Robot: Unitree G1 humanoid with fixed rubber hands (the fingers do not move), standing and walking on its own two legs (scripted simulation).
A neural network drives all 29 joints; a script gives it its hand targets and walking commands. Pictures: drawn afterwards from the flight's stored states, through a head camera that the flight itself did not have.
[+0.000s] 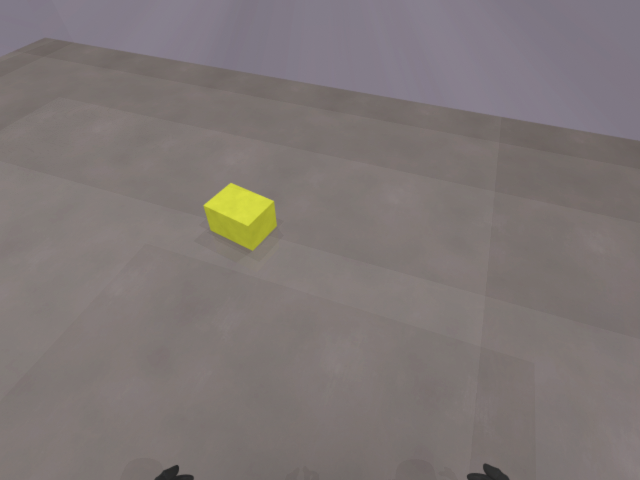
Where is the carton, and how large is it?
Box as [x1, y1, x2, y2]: [203, 183, 276, 250]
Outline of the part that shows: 230,183 203,205 210,229 252,250 276,225 273,201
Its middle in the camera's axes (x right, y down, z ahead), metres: -0.35 -0.11 +1.68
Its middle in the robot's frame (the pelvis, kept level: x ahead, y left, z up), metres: +1.28 +0.35 -0.69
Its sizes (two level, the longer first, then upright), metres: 0.238 0.177 0.150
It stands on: the floor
